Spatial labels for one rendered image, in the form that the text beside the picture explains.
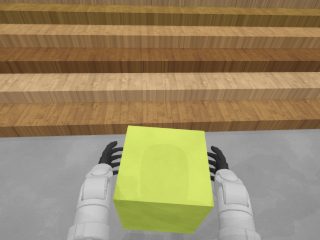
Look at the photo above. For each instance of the carton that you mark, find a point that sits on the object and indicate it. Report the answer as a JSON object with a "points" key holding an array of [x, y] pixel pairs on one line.
{"points": [[163, 182]]}

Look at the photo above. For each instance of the robot left forearm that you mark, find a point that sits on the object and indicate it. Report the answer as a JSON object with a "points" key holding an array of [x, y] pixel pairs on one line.
{"points": [[91, 221]]}

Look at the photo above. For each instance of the robot left hand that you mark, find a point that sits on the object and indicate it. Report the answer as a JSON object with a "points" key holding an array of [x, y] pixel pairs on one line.
{"points": [[107, 157]]}

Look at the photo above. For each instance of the robot right hand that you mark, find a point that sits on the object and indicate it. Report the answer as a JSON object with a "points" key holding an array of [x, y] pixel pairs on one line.
{"points": [[219, 163]]}

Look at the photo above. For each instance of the robot right forearm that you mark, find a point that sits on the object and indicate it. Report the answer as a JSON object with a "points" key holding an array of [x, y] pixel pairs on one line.
{"points": [[233, 208]]}

